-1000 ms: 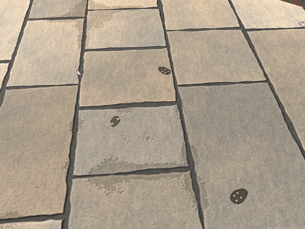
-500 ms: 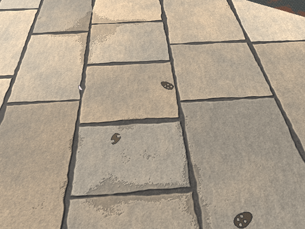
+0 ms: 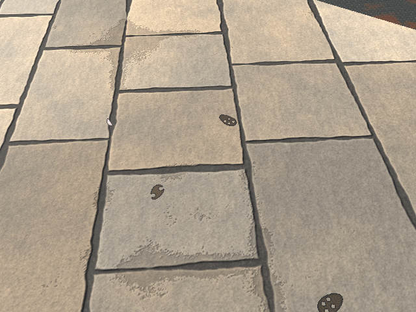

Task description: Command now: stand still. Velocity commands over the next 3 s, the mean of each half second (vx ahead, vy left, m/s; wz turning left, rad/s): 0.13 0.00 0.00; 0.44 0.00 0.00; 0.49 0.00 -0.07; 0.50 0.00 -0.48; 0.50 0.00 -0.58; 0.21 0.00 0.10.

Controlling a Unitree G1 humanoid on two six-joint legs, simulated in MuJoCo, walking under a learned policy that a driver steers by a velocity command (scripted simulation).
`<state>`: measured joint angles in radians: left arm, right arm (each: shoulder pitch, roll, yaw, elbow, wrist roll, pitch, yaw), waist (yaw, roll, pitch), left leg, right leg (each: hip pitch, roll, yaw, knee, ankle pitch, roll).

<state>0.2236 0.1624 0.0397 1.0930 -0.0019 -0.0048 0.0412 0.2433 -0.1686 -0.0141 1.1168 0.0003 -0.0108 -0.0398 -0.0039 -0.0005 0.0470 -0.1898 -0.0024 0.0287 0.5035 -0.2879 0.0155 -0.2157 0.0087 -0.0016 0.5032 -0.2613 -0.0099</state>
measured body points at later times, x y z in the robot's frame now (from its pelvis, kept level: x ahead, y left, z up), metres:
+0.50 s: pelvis +0.04 -0.03 +0.00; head +0.04 -0.05 +0.45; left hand +0.07 +0.22 -0.14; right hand +0.00 -0.28 -0.16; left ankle -0.01 +0.11 -0.74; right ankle +0.04 -0.13 -0.74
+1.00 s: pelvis +0.28 -0.01 -0.02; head +0.32 -0.01 +0.42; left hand +0.16 +0.23 -0.16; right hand +0.52 -0.23 -0.12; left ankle +0.42 +0.09 -0.74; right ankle +0.05 -0.13 -0.72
